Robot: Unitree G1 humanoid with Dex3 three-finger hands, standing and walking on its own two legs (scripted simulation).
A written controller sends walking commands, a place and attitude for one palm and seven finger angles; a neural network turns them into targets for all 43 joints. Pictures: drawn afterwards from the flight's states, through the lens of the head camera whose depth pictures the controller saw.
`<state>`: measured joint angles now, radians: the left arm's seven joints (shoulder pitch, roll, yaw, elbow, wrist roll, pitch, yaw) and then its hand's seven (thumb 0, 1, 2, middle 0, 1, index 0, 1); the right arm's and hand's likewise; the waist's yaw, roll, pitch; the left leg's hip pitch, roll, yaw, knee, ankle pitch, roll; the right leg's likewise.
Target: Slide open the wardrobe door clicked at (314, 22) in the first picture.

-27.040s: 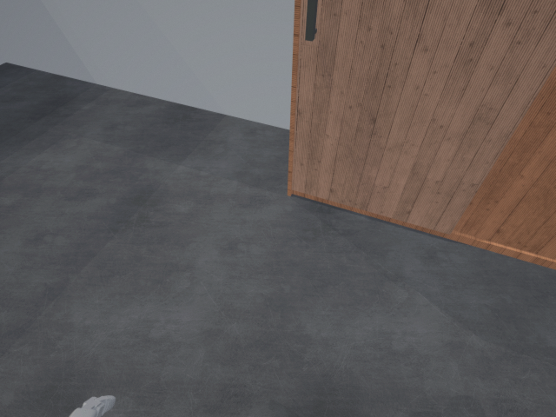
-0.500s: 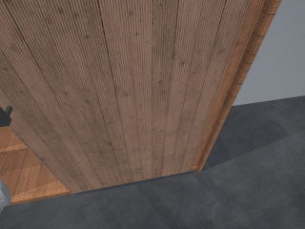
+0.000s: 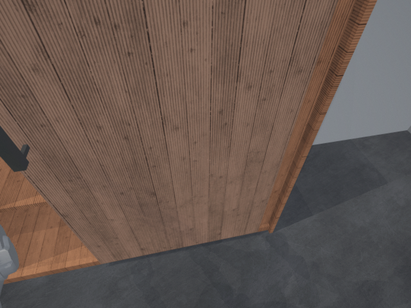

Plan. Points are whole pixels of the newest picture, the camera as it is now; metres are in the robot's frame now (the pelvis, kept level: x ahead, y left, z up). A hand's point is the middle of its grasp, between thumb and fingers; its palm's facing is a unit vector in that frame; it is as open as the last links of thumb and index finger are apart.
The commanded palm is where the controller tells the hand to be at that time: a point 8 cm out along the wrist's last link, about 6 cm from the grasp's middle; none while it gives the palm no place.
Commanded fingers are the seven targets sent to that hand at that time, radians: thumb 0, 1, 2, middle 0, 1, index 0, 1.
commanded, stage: stop walking and hold the door there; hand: left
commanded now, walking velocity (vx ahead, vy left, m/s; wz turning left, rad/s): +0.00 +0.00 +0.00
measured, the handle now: out of the picture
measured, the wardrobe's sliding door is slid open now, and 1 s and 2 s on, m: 0.67 0.67 0.67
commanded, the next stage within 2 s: loosen the grip on the handle in 1.64 s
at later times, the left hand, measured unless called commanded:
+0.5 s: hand out of the picture +0.40 +0.40 +0.17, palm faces +0.49 -0.83 -0.27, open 6.0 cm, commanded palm +0.36 +0.41 +0.16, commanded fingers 0.00 0.90 0.90 -0.45 -1.40 -0.45 -1.40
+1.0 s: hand out of the picture +0.40 +0.40 +0.17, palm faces +0.43 -0.89 -0.15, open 5.9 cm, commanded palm +0.36 +0.42 +0.16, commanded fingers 0.00 0.90 0.90 -0.45 -1.40 -0.45 -1.40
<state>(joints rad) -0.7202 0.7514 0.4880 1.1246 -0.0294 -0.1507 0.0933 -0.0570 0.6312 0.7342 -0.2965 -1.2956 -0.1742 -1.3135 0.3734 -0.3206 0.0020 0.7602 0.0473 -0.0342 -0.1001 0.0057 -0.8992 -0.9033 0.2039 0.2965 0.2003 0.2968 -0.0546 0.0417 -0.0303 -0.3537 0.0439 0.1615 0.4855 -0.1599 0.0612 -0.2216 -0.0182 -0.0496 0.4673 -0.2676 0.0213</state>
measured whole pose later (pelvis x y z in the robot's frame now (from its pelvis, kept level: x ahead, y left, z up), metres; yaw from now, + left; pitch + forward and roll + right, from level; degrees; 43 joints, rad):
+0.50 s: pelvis +0.00 +0.08 -0.01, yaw +6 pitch +0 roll +1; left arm -0.64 0.49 0.32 0.69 -0.05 -0.18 0.06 -0.17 0.64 0.80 -0.44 -1.39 -0.32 -1.39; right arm 0.19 -0.31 -0.04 0.71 0.04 -0.03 -0.10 0.01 -0.91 -0.90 0.20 0.30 0.19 0.30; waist 0.01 0.05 0.11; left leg -0.35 0.02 0.10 0.60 -0.25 0.02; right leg -0.38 -0.15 -0.02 0.95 -0.57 0.08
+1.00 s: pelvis +0.00 +0.11 +0.00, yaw +7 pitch +0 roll +0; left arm -0.65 0.39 0.22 0.53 -0.07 -0.08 0.10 -0.10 0.70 0.78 -0.45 -1.40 -0.28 -1.40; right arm 0.19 -0.29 0.02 0.67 0.04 -0.06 -0.09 0.01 -0.90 -0.90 0.20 0.30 0.20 0.30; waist 0.02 0.00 0.11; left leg -0.31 0.01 0.10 0.54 -0.23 0.05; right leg -0.24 0.01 -0.06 0.57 -0.35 -0.01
